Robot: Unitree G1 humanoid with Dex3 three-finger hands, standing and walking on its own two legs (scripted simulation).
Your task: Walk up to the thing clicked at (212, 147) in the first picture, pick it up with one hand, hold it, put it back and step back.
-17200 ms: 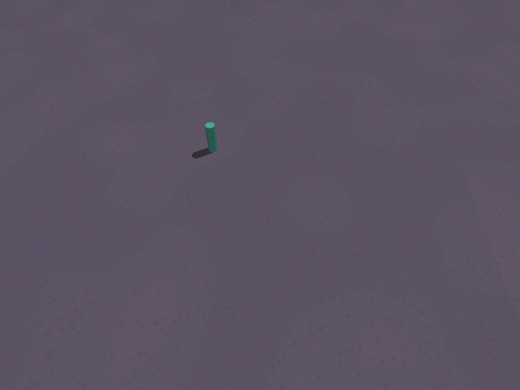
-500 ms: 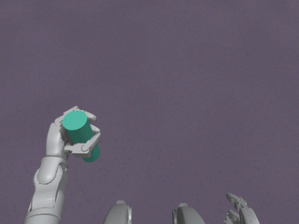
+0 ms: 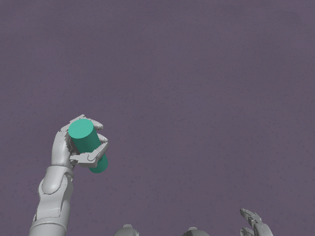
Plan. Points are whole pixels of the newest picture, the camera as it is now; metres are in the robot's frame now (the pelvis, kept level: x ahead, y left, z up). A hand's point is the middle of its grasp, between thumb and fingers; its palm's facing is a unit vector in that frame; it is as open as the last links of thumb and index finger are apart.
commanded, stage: lift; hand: left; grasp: from the side
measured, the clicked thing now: (91, 148) +0.33 +0.18 +0.03
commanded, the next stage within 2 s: hold in 0.02 s
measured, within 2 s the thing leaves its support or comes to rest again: neither
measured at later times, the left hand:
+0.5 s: hand (91, 142) +0.33 +0.16 +0.07, palm faces -0.02 -1.00 +0.00, open 7.2 cm
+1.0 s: hand (89, 141) +0.32 +0.17 +0.08, palm faces -0.03 -1.00 +0.00, open 7.2 cm
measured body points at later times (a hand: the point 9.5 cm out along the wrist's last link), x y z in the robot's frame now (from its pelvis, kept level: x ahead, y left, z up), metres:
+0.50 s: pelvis +0.00 +0.00 +0.01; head +0.04 +0.00 +0.46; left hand +0.32 +0.22 +0.07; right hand +0.13 -0.25 -0.10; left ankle +0.03 +0.13 -0.68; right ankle +0.01 -0.12 -0.68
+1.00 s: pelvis +0.00 +0.00 +0.02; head +0.03 +0.00 +0.47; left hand +0.32 +0.22 +0.08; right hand +0.13 -0.25 -0.09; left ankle +0.03 +0.13 -0.68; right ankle +0.01 -0.12 -0.68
